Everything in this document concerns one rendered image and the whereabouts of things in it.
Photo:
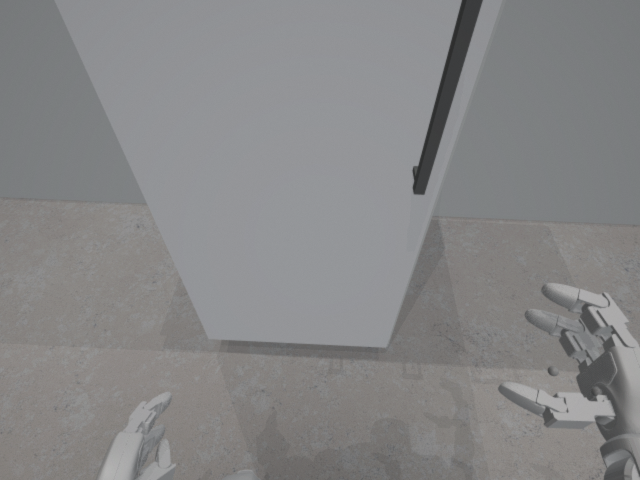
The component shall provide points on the robot right hand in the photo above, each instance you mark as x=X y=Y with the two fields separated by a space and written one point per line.
x=616 y=372

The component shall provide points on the fridge door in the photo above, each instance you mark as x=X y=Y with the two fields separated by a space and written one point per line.
x=274 y=143

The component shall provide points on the right robot forearm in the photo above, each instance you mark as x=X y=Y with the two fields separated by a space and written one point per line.
x=621 y=455

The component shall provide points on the handle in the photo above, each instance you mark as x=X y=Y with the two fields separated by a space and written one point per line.
x=465 y=24

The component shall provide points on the robot left hand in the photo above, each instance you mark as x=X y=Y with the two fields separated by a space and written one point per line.
x=128 y=450

